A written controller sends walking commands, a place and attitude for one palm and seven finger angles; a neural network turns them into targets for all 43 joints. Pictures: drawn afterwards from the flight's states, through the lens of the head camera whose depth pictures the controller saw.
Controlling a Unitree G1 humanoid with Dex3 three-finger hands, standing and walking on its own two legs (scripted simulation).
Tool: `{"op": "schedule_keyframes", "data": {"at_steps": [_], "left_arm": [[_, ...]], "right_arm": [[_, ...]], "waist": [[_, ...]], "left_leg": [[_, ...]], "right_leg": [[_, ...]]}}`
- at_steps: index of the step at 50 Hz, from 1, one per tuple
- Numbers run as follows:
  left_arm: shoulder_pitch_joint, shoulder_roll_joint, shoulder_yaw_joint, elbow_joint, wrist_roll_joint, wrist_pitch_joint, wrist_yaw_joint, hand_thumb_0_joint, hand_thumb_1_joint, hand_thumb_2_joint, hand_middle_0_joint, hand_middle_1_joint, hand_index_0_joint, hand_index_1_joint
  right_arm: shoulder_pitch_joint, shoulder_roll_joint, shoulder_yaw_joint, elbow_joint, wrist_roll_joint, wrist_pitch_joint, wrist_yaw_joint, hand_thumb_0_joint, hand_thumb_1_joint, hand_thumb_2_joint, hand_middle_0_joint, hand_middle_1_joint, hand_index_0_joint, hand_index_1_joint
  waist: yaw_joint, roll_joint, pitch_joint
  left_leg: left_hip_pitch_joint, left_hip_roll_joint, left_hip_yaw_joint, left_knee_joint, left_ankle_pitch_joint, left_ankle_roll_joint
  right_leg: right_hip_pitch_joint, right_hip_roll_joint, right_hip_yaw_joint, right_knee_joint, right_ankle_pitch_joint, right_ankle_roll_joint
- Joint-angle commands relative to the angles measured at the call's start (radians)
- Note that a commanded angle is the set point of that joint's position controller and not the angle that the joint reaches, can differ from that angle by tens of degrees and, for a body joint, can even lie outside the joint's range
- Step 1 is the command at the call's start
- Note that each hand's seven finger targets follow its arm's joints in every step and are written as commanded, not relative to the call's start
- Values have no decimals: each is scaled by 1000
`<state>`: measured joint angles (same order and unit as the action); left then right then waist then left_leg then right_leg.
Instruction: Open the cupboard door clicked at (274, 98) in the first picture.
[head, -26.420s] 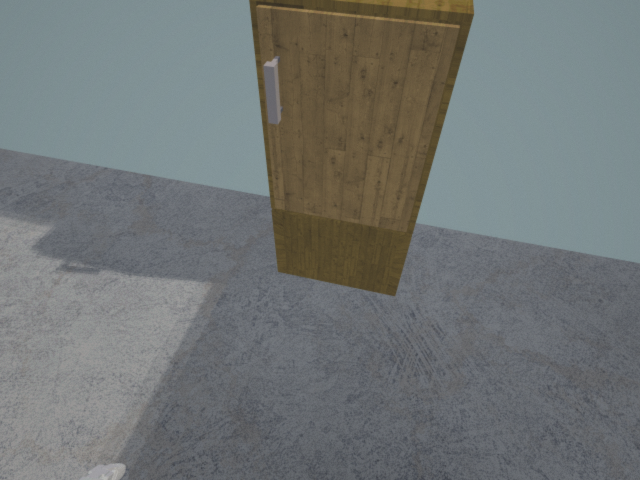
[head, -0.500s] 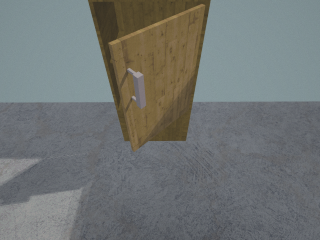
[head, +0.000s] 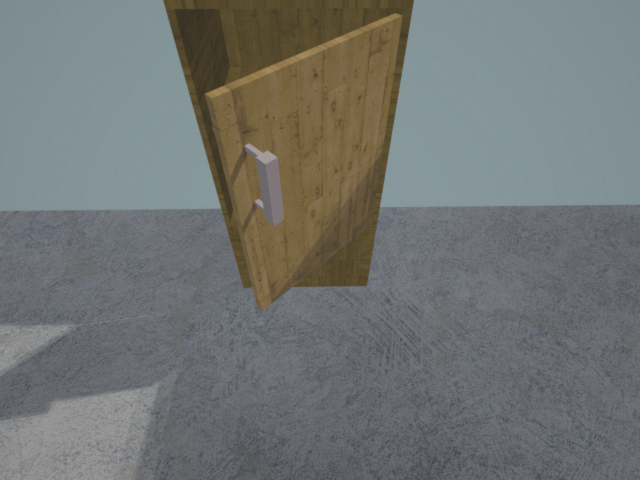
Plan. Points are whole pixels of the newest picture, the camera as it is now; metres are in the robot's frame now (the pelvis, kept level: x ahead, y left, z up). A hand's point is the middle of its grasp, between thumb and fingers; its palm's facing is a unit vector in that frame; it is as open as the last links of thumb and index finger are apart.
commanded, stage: walk to a spot facing it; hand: left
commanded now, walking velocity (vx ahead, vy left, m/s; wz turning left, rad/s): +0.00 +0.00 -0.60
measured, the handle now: (263, 184) +0.57 +0.14 +0.02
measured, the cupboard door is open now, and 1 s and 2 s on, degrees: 43 43 43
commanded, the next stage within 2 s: none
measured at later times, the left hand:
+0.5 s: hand out of the picture +0.06 +0.16 -0.17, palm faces -0.17 -0.94 -0.28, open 7.4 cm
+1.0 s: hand (227, 452) +0.19 +0.16 -0.18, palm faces -0.43 -0.87 -0.24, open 7.4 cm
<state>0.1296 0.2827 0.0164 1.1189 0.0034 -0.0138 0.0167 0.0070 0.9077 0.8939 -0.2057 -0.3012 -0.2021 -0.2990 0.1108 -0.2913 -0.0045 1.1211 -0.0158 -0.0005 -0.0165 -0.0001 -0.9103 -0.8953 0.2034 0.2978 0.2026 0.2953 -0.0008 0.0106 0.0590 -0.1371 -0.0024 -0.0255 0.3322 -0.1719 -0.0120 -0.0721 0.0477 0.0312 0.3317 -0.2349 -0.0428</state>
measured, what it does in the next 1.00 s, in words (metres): steps on the spot, turning right: left foot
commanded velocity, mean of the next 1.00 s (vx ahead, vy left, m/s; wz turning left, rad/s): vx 0.00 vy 0.00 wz -0.60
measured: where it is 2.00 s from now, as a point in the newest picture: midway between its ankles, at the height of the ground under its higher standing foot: outside the picture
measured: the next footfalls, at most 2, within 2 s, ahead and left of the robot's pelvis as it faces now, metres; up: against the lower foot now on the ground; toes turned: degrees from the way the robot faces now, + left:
left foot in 0.84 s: +0.10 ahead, +0.11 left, +0.00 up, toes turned -29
right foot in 1.14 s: -0.03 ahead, -0.16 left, +0.00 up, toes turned -40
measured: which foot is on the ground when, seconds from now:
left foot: down 0.00-0.34, up 0.36-0.82, down 0.84-1.00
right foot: down 0.00-0.82, up 0.84-1.00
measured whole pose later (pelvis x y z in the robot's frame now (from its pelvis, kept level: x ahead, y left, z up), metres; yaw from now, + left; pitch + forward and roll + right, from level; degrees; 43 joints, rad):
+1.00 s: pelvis +0.01 +0.00 -0.01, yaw -31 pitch +1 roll -2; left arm 0.17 0.28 0.10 0.89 0.02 0.06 -0.02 0.01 0.91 0.89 -0.20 -0.30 -0.20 -0.30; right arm 0.15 -0.19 -0.02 0.87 -0.04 0.01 -0.04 0.00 -0.91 -0.90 0.20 0.30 0.20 0.30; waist 0.04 -0.02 0.11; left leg -0.23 0.10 0.01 0.52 -0.31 -0.04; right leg -0.50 0.02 -0.01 1.02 -0.49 0.05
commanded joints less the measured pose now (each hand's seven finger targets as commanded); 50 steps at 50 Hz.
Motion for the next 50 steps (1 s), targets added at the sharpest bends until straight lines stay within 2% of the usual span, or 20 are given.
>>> {"op": "schedule_keyframes", "data": {"at_steps": [1,8,10,11,13,15,16,17,18,19,23,34,37,39,40,41,42,43,46,50], "left_arm": [[47,115,34,-52,4,10,12,0,900,900,-200,-300,-200,-300],[55,108,64,-149,12,45,-5,0,900,900,-200,-300,-200,-300],[65,86,68,-169,12,50,-12,0,900,900,-200,-300,-200,-300],[62,71,69,-180,12,55,-17,0,900,900,-200,-300,-200,-300],[64,51,76,-204,12,63,-25,0,900,900,-200,-300,-200,-300],[157,35,82,-189,14,60,-32,0,900,900,-200,-300,-200,-300],[225,58,92,-173,19,53,-31,0,900,900,-200,-300,-200,-300],[235,171,113,-176,36,38,-15,0,900,900,-200,-300,-200,-300],[238,204,114,-185,20,41,-7,0,900,900,-200,-300,-200,-300],[199,179,119,-200,21,42,3,0,900,900,-200,-300,-200,-300],[159,101,103,-208,15,21,16,0,900,900,-200,-300,-200,-300],[201,121,120,-218,27,29,14,0,900,900,-200,-300,-200,-300],[157,130,123,-236,24,35,11,0,900,900,-200,-300,-200,-300],[110,107,115,-251,17,37,11,0,900,900,-200,-300,-200,-300],[122,58,106,-273,5,39,4,0,900,900,-200,-300,-200,-300],[117,35,96,-298,3,33,-12,0,900,900,-200,-300,-200,-300],[103,72,102,-320,18,28,-23,0,900,900,-200,-300,-200,-300],[70,66,105,-299,33,34,-28,0,900,900,-200,-300,-200,-300],[62,41,96,-303,18,43,-43,0,900,900,-200,-300,-200,-300],[21,25,81,-316,17,50,-61,0,900,900,-200,-300,-200,-300]], "right_arm": [[72,-80,-32,-46,-3,1,-21,0,-900,-900,200,300,200,300],[99,-110,-73,-135,-7,18,-34,0,-900,-900,200,300,200,300],[104,-128,-85,-154,-11,17,-36,0,-900,-900,200,300,200,300],[107,-135,-89,-163,-13,13,-36,0,-900,-900,200,300,200,300],[85,-129,-88,-183,-19,8,-35,0,-900,-900,200,300,200,300],[26,-128,-89,-205,-19,9,-35,0,-900,-900,200,300,200,300],[-4,-116,-91,-221,-12,17,-34,0,-900,-900,200,300,200,300],[17,-35,-85,-243,4,24,-29,0,-900,-900,200,300,200,300],[-5,-55,-85,-254,3,33,-21,0,-900,-900,200,300,200,300],[-9,-40,-90,-246,3,37,-20,0,-900,-900,200,300,200,300],[1,-7,-78,-235,3,27,-21,0,-900,-900,200,300,200,300],[-75,13,-78,-293,18,19,-25,0,-900,-900,200,300,200,300],[-29,9,-77,-293,22,11,-29,0,-900,-900,200,300,200,300],[61,-14,-80,-266,23,0,-35,0,-900,-900,200,300,200,300],[100,-98,-91,-264,8,-12,-41,0,-900,-900,200,300,200,300],[126,-173,-102,-279,-6,-12,-42,0,-900,-900,200,300,200,300],[117,-180,-98,-302,-14,-4,-45,0,-900,-900,200,300,200,300],[115,-145,-90,-292,-26,-12,-42,0,-900,-900,200,300,200,300],[70,-96,-74,-310,-25,-11,-41,0,-900,-900,200,300,200,300],[116,-133,-89,-296,-22,-4,-32,0,-900,-900,200,300,200,300]], "waist": [[-11,-18,-88],[-15,44,-47],[-9,126,-51],[-5,180,-46],[7,187,-35],[65,109,-67],[99,1,-48],[81,-359,-45],[99,-302,-21],[67,-180,-8],[28,-103,-96],[51,-153,-118],[21,-154,-126],[-27,-100,-146],[-35,115,-170],[-31,322,-145],[-30,179,-102],[-21,129,-83],[10,201,-81],[-18,217,-88]], "left_leg": [[60,114,-15,66,200,16],[31,193,-38,85,91,57],[24,279,-111,34,72,113],[3,346,-154,-11,112,158],[-72,402,-145,-19,175,201],[-139,345,-33,108,180,142],[-219,249,44,265,62,76],[-391,55,171,532,-290,-24],[-405,18,62,731,-448,-26],[-435,34,-2,819,-388,-22],[-443,58,-18,798,-259,-46],[-354,6,-19,520,-276,-43],[-241,-9,-19,353,-222,-32],[20,30,-41,99,-57,-23],[192,230,-238,-17,-12,47],[202,482,-449,-61,180,178],[46,534,-440,-38,178,248],[20,445,-379,-20,306,226],[39,317,-88,79,542,158],[-21,293,21,102,435,113]], "right_leg": [[-65,-150,135,18,373,-3],[-230,-77,154,188,259,-5],[-282,-31,102,328,104,11],[-301,-8,54,452,-126,21],[-274,-57,24,561,-308,25],[-141,-69,-2,394,-180,23],[-65,-80,44,194,17,16],[-20,-319,438,-39,179,-53],[-103,-403,544,-85,221,-142],[-120,-369,530,-64,188,-157],[8,-268,376,55,509,-161],[28,-218,473,82,568,-160],[-38,-190,478,111,570,-131],[-215,-127,432,179,424,-58],[-419,-3,310,286,102,3],[-539,56,102,537,-398,68],[-520,-1,52,717,-412,89],[-537,4,49,826,-346,95],[-535,-55,-4,814,-281,105],[-345,-38,-114,519,-203,87]]}}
